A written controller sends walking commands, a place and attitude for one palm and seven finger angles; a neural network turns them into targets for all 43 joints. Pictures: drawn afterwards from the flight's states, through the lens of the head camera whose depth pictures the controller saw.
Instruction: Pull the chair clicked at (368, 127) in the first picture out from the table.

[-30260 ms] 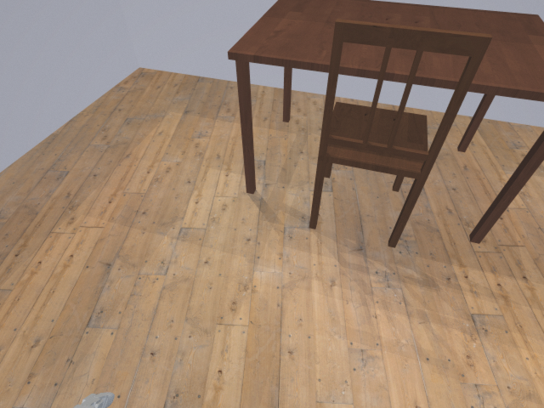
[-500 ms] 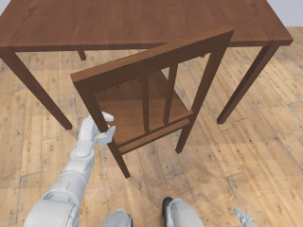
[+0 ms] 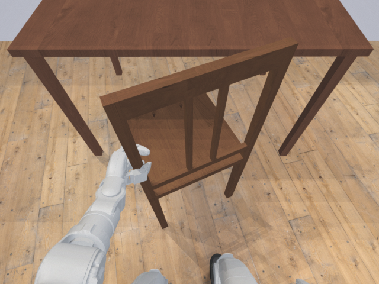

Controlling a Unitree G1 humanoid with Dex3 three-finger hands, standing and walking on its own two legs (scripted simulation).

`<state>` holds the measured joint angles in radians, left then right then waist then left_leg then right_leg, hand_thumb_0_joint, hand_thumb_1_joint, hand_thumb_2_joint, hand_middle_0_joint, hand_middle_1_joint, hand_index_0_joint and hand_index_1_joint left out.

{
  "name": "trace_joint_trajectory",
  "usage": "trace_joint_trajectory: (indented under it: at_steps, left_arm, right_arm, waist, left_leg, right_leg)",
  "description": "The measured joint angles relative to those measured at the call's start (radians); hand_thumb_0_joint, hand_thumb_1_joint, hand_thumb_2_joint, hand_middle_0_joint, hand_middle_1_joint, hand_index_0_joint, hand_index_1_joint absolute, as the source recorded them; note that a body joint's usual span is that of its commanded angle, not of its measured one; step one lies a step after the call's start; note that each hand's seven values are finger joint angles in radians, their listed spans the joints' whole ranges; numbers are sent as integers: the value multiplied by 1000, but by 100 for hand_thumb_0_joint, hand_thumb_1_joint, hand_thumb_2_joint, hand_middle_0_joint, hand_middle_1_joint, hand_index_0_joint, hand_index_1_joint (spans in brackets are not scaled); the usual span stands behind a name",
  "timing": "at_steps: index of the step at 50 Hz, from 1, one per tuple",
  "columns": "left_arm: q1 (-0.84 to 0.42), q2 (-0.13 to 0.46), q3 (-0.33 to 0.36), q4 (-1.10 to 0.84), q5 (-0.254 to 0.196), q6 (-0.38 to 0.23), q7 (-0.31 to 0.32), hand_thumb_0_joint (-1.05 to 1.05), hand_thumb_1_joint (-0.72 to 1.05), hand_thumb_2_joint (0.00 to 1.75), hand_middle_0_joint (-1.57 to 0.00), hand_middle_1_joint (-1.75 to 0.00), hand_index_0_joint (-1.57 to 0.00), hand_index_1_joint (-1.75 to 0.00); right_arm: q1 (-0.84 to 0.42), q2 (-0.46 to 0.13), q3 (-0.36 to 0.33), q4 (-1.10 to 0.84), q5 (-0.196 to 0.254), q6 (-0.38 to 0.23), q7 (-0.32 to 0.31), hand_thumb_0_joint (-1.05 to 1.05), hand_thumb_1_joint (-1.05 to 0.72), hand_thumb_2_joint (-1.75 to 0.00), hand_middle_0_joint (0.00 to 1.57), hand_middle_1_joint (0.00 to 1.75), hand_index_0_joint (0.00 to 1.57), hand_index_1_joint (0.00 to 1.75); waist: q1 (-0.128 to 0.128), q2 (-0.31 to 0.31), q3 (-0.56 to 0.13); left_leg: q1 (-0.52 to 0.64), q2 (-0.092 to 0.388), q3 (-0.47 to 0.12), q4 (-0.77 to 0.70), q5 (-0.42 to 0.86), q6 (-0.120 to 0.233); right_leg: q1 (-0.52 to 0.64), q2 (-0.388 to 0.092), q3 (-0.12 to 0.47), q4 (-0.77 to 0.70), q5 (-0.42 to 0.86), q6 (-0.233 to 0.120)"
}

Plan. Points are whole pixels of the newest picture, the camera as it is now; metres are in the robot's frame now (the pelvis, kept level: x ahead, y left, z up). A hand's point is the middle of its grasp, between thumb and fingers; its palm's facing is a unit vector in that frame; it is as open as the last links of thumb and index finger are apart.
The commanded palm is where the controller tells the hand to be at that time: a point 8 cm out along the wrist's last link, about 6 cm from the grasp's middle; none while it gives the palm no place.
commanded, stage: step backward, pulling the chair out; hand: left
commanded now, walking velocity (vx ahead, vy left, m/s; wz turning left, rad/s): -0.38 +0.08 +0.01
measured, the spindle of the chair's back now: (188, 139) +0.46 +0.00 -0.04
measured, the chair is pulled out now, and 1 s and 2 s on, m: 0.22 0.24 0.25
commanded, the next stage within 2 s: none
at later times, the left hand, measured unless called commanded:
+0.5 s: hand (140, 180) +0.35 +0.12 -0.05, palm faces -0.05 -0.98 -0.21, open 5.8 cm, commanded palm +0.36 +0.17 -0.04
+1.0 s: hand (140, 181) +0.34 +0.12 -0.05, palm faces -0.03 -0.98 -0.21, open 5.9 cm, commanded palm +0.36 +0.17 -0.04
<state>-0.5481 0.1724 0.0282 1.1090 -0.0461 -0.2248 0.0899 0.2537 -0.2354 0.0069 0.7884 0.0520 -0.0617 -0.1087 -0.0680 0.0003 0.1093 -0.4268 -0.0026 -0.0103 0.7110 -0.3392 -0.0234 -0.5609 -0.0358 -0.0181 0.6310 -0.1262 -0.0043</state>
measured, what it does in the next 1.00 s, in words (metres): stands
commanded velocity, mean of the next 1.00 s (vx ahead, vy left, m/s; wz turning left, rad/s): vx -0.38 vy -0.01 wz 0.01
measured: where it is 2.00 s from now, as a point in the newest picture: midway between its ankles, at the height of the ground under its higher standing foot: outside the picture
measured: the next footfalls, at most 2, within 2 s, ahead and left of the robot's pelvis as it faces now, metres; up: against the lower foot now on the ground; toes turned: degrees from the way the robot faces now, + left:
none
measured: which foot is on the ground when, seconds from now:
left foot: down 0.00-1.00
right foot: down 0.00-1.00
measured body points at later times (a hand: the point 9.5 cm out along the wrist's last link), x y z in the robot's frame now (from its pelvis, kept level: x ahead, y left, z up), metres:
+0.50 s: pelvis -0.01 +0.01 +0.00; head +0.05 +0.00 +0.45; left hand +0.34 +0.17 -0.04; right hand +0.05 -0.26 -0.13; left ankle +0.02 +0.14 -0.71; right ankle +0.12 -0.12 -0.71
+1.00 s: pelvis -0.02 +0.00 +0.00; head +0.05 -0.01 +0.44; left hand +0.34 +0.17 -0.04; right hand +0.04 -0.27 -0.14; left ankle -0.02 +0.14 -0.71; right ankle +0.11 -0.12 -0.71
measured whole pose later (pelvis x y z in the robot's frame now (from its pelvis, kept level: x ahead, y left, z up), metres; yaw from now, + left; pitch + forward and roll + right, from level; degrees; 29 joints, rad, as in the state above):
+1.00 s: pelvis -0.02 +0.00 +0.00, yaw +0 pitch +2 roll +2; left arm -0.52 0.18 0.00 1.07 -0.04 -0.21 0.09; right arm 0.28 -0.25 0.01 0.76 0.05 -0.05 -0.13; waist -0.04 -0.02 0.10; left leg -0.37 0.00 0.02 0.72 -0.39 -0.03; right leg -0.58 -0.07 -0.02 0.67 -0.12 0.00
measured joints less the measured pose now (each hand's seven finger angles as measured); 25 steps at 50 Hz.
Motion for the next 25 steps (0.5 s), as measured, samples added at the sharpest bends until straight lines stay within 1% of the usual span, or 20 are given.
trace_joint_trajectory:
  at_steps: [4,10,16,17,19,23,25]
  left_arm:
    - [6,-5,6,8,0,-6,7,2,59,69,-20,-117,-50,-145]
    - [38,-7,-3,-11,1,-13,8,1,58,68,-21,-117,-50,-145]
    - [50,-13,-4,-8,8,-27,16,1,58,68,-21,-117,-50,-145]
    - [49,-14,-7,-7,11,-28,17,1,59,68,-21,-117,-50,-145]
    - [51,-16,-15,-8,16,-29,16,1,59,67,-20,-118,-50,-145]
    - [67,-7,-36,-23,12,-23,11,0,59,66,-20,-118,-50,-145]
    - [76,-1,-38,-32,12,-22,6,0,59,66,-21,-118,-50,-145]
  right_arm:
    - [-1,-12,0,-11,1,-9,-5,1,-91,-90,21,30,21,30]
    - [17,-26,-4,-24,7,-13,-11,1,-91,-90,21,30,21,30]
    - [20,-36,-8,-18,9,-15,-8,1,-91,-90,21,30,20,30]
    - [23,-38,-7,-18,9,-16,-8,1,-91,-90,21,30,20,30]
    - [32,-45,-5,-22,8,-16,-11,1,-91,-90,21,30,20,30]
    - [44,-33,-1,-30,11,-11,-21,1,-91,-90,20,30,20,29]
    - [47,-18,2,-33,9,-11,-24,1,-91,-90,20,30,20,29]
  waist:
    - [-3,-4,-10]
    - [10,-1,-23]
    - [1,-5,-28]
    - [0,-7,-29]
    - [-1,-5,-33]
    - [16,-15,-38]
    - [24,-20,-36]
  left_leg:
    - [-5,-4,8,-28,26,4]
    - [-12,-1,18,-17,23,1]
    - [-12,-4,22,-34,-14,7]
    - [-9,-5,24,-45,0,8]
    - [-5,-1,27,-68,69,13]
    - [4,3,50,-46,40,16]
    - [10,5,58,-29,22,14]
  right_leg:
    - [-6,-3,8,-30,29,3]
    - [-20,0,16,-13,26,-1]
    - [-3,-6,15,-67,57,3]
    - [1,-8,15,-78,63,6]
    - [4,-8,13,-87,69,11]
    - [-12,-9,23,-31,-6,13]
    - [-13,-12,24,-10,-4,9]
